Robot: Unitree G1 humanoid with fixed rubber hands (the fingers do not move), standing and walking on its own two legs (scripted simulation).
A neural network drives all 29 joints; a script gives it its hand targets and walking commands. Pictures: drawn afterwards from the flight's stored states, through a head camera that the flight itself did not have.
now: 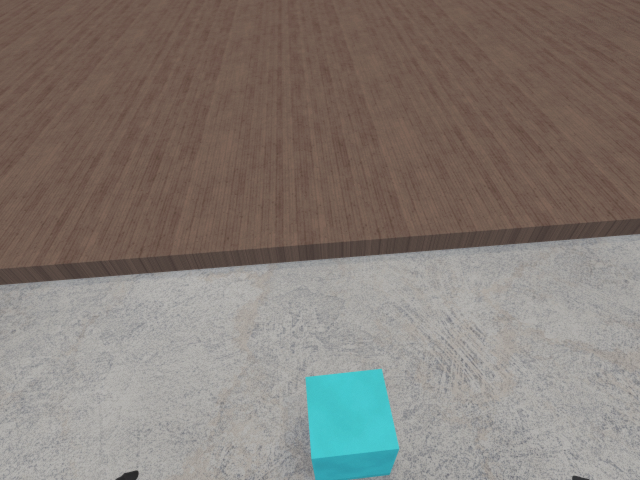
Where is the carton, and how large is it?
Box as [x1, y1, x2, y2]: [305, 369, 398, 479]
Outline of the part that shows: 381,369 305,377 311,459 315,479 350,479 389,474 398,450 398,445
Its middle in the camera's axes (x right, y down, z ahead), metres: +0.08 +0.52 +1.06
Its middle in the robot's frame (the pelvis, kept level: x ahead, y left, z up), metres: +0.41 -0.01 -0.66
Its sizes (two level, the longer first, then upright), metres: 0.210 0.200 0.250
